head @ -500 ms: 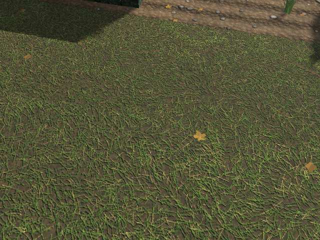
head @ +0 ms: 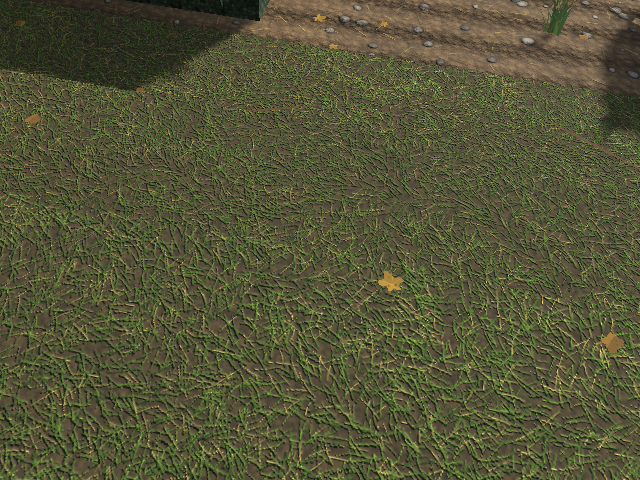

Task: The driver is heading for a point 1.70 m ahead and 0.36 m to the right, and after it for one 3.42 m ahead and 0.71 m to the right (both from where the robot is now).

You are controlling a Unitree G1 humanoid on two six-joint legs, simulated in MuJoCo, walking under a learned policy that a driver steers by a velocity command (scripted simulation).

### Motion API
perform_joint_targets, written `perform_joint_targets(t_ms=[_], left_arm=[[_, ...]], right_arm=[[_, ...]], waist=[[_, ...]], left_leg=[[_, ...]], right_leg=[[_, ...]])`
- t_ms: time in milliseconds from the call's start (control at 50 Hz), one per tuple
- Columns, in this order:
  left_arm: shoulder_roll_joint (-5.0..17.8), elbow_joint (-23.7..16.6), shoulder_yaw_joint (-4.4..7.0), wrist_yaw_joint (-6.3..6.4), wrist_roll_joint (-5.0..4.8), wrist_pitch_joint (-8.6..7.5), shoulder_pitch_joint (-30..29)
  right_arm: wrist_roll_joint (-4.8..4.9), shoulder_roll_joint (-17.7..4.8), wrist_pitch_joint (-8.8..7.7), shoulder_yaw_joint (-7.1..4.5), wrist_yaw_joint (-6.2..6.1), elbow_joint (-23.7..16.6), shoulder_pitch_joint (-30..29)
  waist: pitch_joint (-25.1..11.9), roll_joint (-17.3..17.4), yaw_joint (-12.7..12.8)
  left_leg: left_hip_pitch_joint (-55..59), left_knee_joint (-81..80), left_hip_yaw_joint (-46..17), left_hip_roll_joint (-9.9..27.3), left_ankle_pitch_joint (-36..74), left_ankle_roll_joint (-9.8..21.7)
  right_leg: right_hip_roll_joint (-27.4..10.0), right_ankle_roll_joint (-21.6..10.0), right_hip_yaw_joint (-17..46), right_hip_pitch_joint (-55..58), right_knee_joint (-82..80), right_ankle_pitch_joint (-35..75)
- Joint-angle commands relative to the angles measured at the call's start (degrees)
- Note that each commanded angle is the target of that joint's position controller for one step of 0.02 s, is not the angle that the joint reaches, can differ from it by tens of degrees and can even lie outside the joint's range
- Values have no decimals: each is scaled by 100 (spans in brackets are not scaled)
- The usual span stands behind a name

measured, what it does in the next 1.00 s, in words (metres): walks ahead, turning right: right foot, then left foot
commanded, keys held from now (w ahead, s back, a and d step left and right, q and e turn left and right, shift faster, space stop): e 0.10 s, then w+e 0.52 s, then w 0.08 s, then w+q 0.30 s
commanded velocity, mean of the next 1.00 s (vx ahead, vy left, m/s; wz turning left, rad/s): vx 0.33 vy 0.00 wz -0.34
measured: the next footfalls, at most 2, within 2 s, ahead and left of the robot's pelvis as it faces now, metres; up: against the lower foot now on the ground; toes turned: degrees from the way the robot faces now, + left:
right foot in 0.20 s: +0.11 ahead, -0.17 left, +0.00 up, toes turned -9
left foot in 0.66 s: +0.27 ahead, -0.03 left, +0.00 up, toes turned -24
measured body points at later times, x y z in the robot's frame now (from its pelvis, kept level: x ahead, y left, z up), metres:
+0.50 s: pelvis +0.13 -0.12 +0.00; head +0.16 -0.13 +0.45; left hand +0.23 +0.11 -0.13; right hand +0.24 -0.40 -0.10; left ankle +0.28 +0.02 -0.69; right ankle +0.07 -0.17 -0.74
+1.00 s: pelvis +0.37 -0.25 -0.13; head +0.38 -0.27 +0.32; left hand +0.65 -0.18 -0.21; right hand +0.18 -0.39 -0.27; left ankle +0.24 -0.02 -0.73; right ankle +0.46 -0.42 -0.86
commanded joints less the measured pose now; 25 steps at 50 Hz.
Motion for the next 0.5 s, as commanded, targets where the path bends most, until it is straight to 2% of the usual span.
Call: perform_joint_targets(t_ms=[20,80,120,160,200,220,240,260,280,300,320,340,360,380,400,420,440,460,480,500], left_arm=[[500,-553,58,54,82,-91,-591],[381,-531,32,-174,6,-52,-511],[448,-511,75,-318,-44,-56,-416],[518,-554,133,-373,-50,-186,-317],[734,-554,258,-373,-48,-400,-54],[908,-503,353,-297,46,-480,366],[1391,-500,428,-162,24,-541,1192],[1145,-379,359,-129,158,-607,1548],[921,-310,316,-167,139,-635,1442],[657,-358,222,-193,98,-567,1292],[507,-333,125,-246,68,-545,1209],[426,-412,52,-284,73,-516,891],[388,-559,21,-290,68,-484,591],[416,-641,23,-290,50,-489,441],[504,-650,49,-302,30,-515,406],[582,-669,60,-303,53,-492,458],[665,-647,80,-334,90,-491,561],[755,-628,91,-393,158,-444,658],[789,-659,112,-457,185,-429,723],[765,-762,106,-455,362,-402,615]], right_arm=[[-37,-951,-84,-312,-282,-252,323],[-148,-1140,-46,-360,-317,-395,-93],[-197,-1087,31,-328,-340,-419,-149],[-213,-1045,135,-258,-292,-258,-68],[-258,-917,146,-157,-224,3,194],[-402,-624,102,-44,-214,82,370],[-474,-164,15,148,-94,-489,-56],[-371,-394,-69,140,94,-350,-555],[-250,-521,-151,119,53,-266,-745],[-228,-841,-226,39,-32,-140,-554],[-295,-836,-241,53,-88,-151,-421],[-354,-758,-192,102,-93,-103,-390],[-363,-694,-131,121,-108,-92,-376],[-359,-669,-70,143,-111,-91,-429],[-337,-627,-21,170,-122,-99,-549],[-332,-611,7,186,-129,-155,-708],[-325,-521,22,235,-126,-177,-841],[-354,-273,45,323,-89,-259,-958],[-344,-268,39,345,-62,-325,-1047],[-432,-216,6,385,29,-234,-641]], waist=[[-199,761,-467],[-220,777,-256],[-252,785,-204],[-122,741,-114],[-258,536,0],[-664,39,148],[-1505,-1267,463],[-758,-611,902],[-259,-311,831],[-513,-119,656],[-556,-145,447],[-327,-91,170],[-340,-21,24],[-333,-6,-8],[-305,-14,-4],[-264,93,59],[-259,4,104],[-315,-102,140],[-328,-86,159],[-473,-89,53]], left_leg=[[1301,-1126,-1518,2206,1435,1356],[740,-1239,-834,1904,1464,1007],[659,-1210,-611,1916,899,802],[377,-1115,-513,1948,-636,684],[-52,-424,-265,1818,-1300,555],[-476,890,165,1426,-1103,268],[-2251,2736,256,214,-2119,-217],[-3710,3349,-1083,170,-1865,-109],[-4161,3898,-1215,356,-1400,-55],[-3886,4147,-1183,439,-1234,-36],[-3637,4234,-1183,512,-1124,-37],[-3312,4088,-1125,670,-1025,-51],[-2951,3859,-1123,749,-824,-113],[-2777,3582,-1102,764,-635,-193],[-2673,3270,-1063,754,-410,-282],[-2704,2915,-1017,693,-197,-398],[-2661,2603,-933,614,109,-456],[-2270,2601,-709,496,402,-486],[-1940,2425,-578,384,553,-505],[-1347,3197,-547,338,1053,-523]], right_leg=[[-148,-126,85,-1273,-96,-49],[85,-282,-170,-326,-342,609],[133,-403,-118,-10,-689,961],[317,-630,-98,421,-1143,1337],[515,-975,-119,1245,-1385,1109],[223,-1318,411,2070,-1435,1233],[-1063,-2526,3534,3770,-2396,-42],[-1126,-2264,4076,3995,-2914,-798],[-1022,-1972,3430,3663,-2733,-325],[-918,-1954,3059,3469,-2638,340],[-877,-1993,2868,3138,-2572,1067],[-848,-1961,2659,2466,-2648,1391],[-760,-1917,2489,1948,-2825,1417],[-664,-1895,2388,1682,-2988,1241],[-585,-1866,2293,1493,-3095,1064],[-508,-1849,2257,1378,-3121,933],[-422,-1852,2171,1336,-3061,1117],[-212,-1789,1901,912,-2877,1419],[-82,-1794,1794,572,-2754,1770],[7,-1764,1622,31,-2370,2224]])
Keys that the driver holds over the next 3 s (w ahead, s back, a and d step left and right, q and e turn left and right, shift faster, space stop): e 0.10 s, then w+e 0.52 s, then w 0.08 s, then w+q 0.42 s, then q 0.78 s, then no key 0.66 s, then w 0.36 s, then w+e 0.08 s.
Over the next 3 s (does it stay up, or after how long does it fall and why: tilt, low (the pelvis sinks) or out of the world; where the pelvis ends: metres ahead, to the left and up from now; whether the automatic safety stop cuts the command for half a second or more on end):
stays up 0.74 -0.33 -0.18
